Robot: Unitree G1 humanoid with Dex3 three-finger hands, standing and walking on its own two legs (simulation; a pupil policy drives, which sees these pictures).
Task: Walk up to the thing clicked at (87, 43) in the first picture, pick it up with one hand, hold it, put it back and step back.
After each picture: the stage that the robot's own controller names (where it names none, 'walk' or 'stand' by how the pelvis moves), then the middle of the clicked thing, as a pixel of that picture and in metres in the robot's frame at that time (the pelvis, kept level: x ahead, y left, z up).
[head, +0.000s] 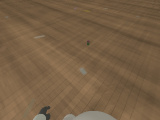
stand; (88, 42) +1.82 +0.07 -0.72
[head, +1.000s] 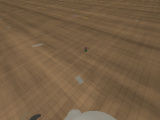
walk; (85, 49) +1.68 +0.25 -0.71
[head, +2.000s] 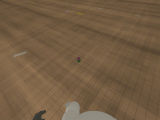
walk; (78, 59) +1.13 +0.30 -0.72
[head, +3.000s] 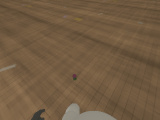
walk; (74, 77) +0.74 +0.28 -0.72
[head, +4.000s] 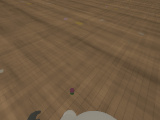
walk; (72, 91) +0.51 +0.20 -0.71
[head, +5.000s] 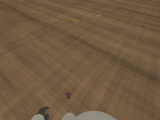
stand; (68, 95) +0.41 +0.24 -0.72
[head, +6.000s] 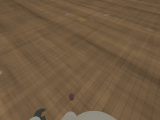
stand; (71, 97) +0.38 +0.19 -0.71
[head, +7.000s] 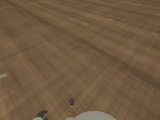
stand; (71, 101) +0.35 +0.21 -0.72
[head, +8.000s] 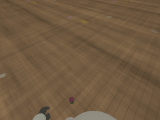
stand; (71, 100) +0.35 +0.21 -0.72
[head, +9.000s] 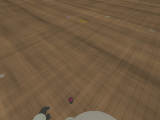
stand; (70, 100) +0.35 +0.22 -0.72
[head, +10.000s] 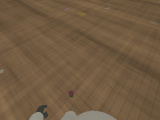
stand; (71, 94) +0.37 +0.22 -0.71
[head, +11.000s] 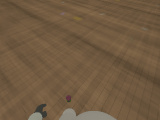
stand; (68, 98) +0.34 +0.22 -0.71
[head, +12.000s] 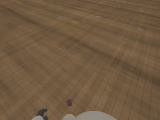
stand; (69, 103) +0.32 +0.21 -0.72
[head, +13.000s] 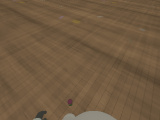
stand; (70, 102) +0.33 +0.20 -0.72
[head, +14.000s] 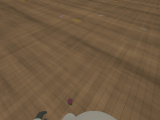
stand; (70, 102) +0.32 +0.20 -0.72
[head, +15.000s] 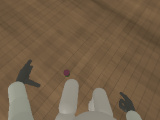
go down; (66, 73) +0.37 +0.23 -0.47
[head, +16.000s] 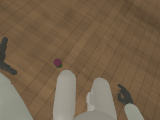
go down; (58, 63) +0.39 +0.29 -0.33
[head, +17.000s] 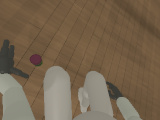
close in; (36, 60) +0.35 +0.32 -0.24
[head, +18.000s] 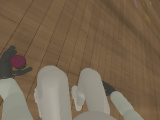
close; (19, 63) +0.33 +0.33 -0.22
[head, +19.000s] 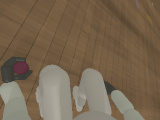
lift; (22, 68) +0.29 +0.32 -0.21
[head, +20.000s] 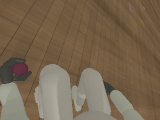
lift; (21, 69) +0.29 +0.32 -0.21
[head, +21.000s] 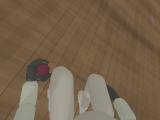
lift; (43, 70) +0.28 +0.29 -0.14
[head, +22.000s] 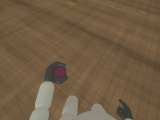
lift; (61, 75) +0.31 +0.19 +0.03
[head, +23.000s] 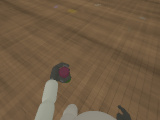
hold; (65, 75) +0.32 +0.17 +0.01
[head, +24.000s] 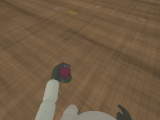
hold; (66, 75) +0.33 +0.17 +0.01
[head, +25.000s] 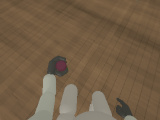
crouch; (62, 68) +0.37 +0.20 -0.05
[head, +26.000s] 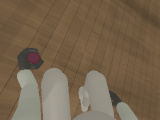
lower; (35, 60) +0.36 +0.31 -0.18
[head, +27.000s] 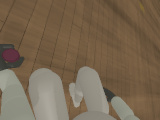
lower; (12, 57) +0.38 +0.33 -0.23
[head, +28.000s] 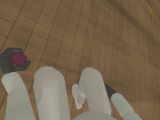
lower; (20, 60) +0.35 +0.33 -0.22
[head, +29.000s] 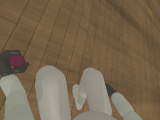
lower; (18, 62) +0.33 +0.34 -0.22
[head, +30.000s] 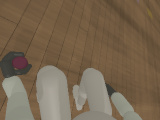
rest; (21, 64) +0.32 +0.33 -0.22
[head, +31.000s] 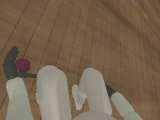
withdraw; (23, 66) +0.32 +0.32 -0.22
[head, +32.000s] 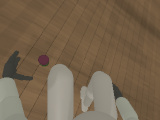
stand; (44, 61) +0.34 +0.30 -0.24
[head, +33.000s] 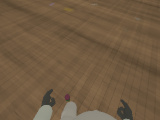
stand; (67, 97) +0.31 +0.19 -0.63
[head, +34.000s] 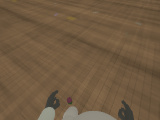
stand; (69, 101) +0.33 +0.21 -0.66
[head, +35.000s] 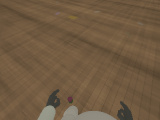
stand; (70, 100) +0.33 +0.20 -0.67
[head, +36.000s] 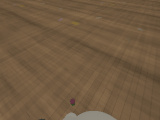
stand; (72, 102) +0.35 +0.18 -0.72
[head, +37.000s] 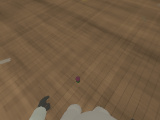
walk; (77, 79) +0.50 +0.17 -0.70
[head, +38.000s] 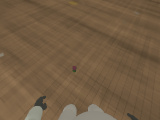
walk; (74, 69) +0.74 +0.19 -0.71
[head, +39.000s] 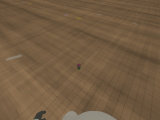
stand; (78, 66) +1.01 +0.21 -0.70
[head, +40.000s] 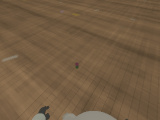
stand; (76, 65) +0.98 +0.23 -0.72
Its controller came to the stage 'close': yes
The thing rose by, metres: 0.71
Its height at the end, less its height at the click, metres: +0.00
